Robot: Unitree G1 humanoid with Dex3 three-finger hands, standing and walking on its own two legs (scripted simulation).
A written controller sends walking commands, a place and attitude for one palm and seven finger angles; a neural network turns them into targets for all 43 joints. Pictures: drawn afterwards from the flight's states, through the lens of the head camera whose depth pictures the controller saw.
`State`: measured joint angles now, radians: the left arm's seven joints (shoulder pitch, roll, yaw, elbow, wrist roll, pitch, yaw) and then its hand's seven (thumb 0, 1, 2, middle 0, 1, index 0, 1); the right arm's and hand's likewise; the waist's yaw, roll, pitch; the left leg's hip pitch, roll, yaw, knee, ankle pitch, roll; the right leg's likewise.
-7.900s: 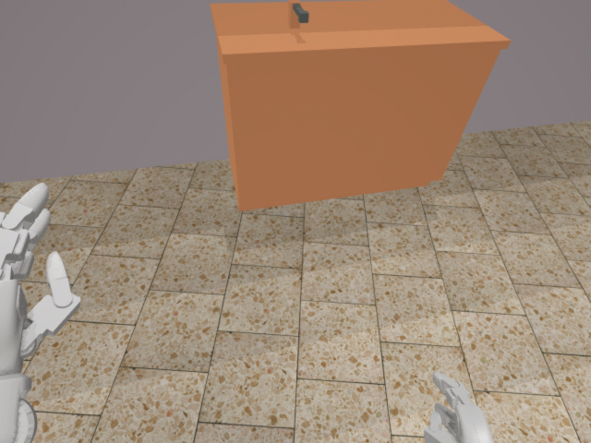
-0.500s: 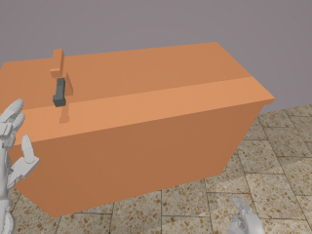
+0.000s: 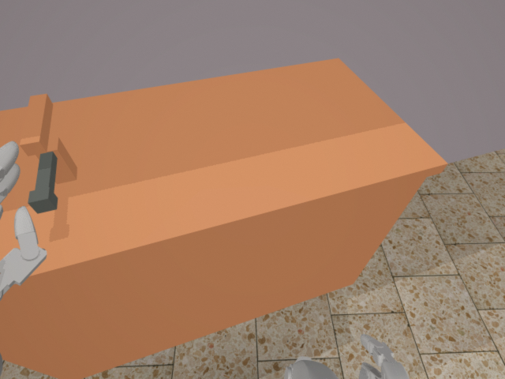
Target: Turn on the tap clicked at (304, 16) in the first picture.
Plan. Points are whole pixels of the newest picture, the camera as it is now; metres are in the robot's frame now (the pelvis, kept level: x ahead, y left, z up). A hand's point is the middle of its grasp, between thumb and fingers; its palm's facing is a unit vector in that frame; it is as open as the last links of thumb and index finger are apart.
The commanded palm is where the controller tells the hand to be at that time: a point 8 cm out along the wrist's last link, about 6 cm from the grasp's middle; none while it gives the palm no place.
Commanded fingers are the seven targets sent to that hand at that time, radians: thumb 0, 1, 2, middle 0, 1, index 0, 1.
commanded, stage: come to a stop and stand still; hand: left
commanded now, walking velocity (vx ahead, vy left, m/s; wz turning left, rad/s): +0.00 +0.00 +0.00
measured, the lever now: (43, 200) +0.35 +0.35 +0.09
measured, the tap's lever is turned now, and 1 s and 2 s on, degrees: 0 0 0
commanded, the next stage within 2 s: look again from close up in 1.82 s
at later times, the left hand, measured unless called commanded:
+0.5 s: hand out of the picture +0.26 +0.30 +0.24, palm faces +0.57 -0.73 -0.37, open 7.4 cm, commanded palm +0.18 +0.30 +0.18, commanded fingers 0.00 0.90 0.90 -0.20 -0.30 -0.20 -0.30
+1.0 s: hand (6, 187) +0.29 +0.31 +0.19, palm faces +0.39 -0.83 -0.41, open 7.4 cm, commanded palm +0.23 +0.34 +0.18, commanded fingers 0.00 0.90 0.90 -0.20 -0.30 -0.20 -0.30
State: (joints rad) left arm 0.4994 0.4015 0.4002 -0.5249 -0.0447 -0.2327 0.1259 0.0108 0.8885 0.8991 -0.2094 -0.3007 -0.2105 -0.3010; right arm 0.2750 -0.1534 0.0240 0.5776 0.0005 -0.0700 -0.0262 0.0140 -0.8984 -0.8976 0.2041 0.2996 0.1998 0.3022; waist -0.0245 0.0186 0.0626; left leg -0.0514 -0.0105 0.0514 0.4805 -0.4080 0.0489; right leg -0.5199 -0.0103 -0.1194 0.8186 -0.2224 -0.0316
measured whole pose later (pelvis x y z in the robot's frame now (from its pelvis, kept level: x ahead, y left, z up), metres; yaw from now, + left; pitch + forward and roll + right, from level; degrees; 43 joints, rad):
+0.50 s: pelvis +0.03 +0.01 -0.01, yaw +2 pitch -4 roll -1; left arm 0.12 0.57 0.46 -0.36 -0.02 -0.29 0.13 0.01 0.88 0.90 -0.22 -0.30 -0.22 -0.30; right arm 0.25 -0.21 0.06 0.53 0.00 -0.14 -0.04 0.01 -0.90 -0.90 0.20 0.30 0.19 0.30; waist 0.06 -0.05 0.06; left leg -0.35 0.01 0.01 0.71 -0.33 0.00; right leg -0.36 0.00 -0.05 0.56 -0.09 -0.02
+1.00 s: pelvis +0.05 +0.08 +0.00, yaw -4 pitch -3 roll -1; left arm 0.38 0.35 0.40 -0.48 -0.01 -0.21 0.13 0.01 0.89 0.90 -0.21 -0.30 -0.21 -0.30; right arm 0.23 -0.20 0.03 0.57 -0.01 -0.13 0.01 0.02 -0.90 -0.90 0.20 0.30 0.20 0.30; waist 0.01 0.02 0.08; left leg -0.19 -0.04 0.12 0.48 -0.24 0.08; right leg -0.25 -0.04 0.00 0.45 -0.17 0.00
